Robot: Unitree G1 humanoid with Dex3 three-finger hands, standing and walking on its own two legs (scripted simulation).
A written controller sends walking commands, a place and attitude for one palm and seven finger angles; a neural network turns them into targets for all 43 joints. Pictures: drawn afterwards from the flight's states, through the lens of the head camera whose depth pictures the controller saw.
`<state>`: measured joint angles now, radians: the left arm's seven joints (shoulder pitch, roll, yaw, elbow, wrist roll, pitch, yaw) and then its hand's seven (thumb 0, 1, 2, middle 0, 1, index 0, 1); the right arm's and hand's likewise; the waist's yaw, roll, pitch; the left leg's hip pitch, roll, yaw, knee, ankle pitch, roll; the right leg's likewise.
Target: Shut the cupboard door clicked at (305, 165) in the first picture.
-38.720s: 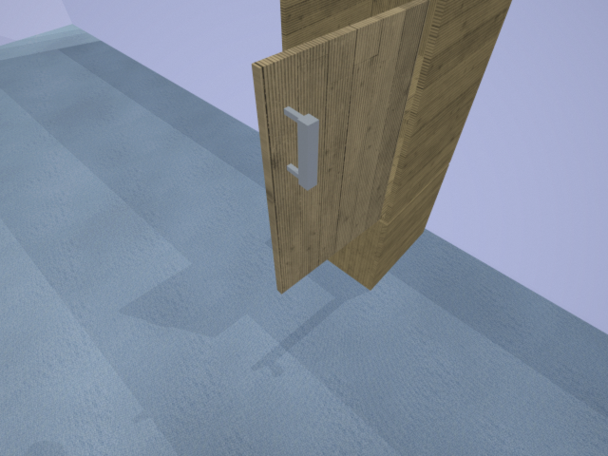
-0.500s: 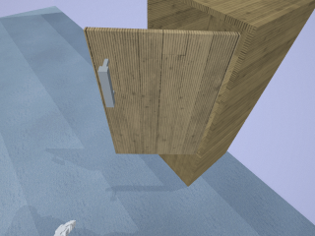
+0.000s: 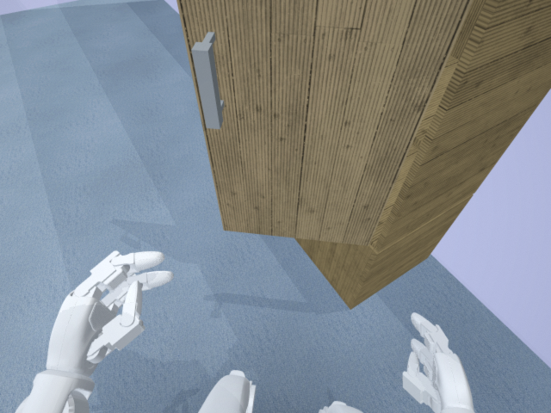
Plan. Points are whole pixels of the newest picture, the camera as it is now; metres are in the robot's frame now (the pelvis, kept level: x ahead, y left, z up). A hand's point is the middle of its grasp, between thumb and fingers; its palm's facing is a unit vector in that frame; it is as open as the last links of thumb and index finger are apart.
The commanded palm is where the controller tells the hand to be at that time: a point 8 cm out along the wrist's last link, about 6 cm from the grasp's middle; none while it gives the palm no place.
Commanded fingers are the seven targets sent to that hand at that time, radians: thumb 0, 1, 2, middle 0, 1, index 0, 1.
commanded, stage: raise the hand and make a fist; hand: left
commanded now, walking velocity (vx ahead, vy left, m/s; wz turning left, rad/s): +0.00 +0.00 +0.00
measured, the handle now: (212, 81) +0.54 +0.17 +0.19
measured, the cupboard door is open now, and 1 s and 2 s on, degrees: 51 51 51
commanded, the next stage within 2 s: bring the fist close to the handle in 1.34 s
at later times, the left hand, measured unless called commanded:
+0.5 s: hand (117, 276) +0.24 +0.21 +0.13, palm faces +0.01 -1.00 -0.04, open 3.3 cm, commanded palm +0.21 +0.26 +0.14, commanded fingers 0.00 0.90 0.90 -1.19 -1.38 -1.19 -1.38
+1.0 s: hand (97, 231) +0.25 +0.22 +0.19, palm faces +0.01 -1.00 -0.05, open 3.1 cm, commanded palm +0.23 +0.27 +0.19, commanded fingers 0.00 0.90 0.90 -1.30 -1.50 -1.30 -1.50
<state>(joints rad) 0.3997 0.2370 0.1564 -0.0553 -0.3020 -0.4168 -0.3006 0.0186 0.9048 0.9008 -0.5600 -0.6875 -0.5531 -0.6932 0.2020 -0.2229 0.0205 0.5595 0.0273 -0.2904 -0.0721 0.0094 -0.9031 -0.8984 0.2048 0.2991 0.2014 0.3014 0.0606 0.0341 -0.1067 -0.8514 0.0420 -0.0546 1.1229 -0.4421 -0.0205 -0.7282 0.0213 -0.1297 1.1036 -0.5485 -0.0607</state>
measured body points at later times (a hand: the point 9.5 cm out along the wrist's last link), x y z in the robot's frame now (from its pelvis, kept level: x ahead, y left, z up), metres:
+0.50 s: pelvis +0.03 +0.03 +0.04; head +0.05 +0.03 +0.49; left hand +0.23 +0.27 +0.13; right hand +0.20 -0.21 -0.02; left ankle +0.07 +0.13 -0.66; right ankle +0.01 -0.08 -0.66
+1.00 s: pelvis +0.02 +0.03 +0.06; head +0.01 +0.02 +0.51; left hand +0.25 +0.27 +0.19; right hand +0.20 -0.19 +0.00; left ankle +0.07 +0.13 -0.66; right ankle +0.01 -0.08 -0.66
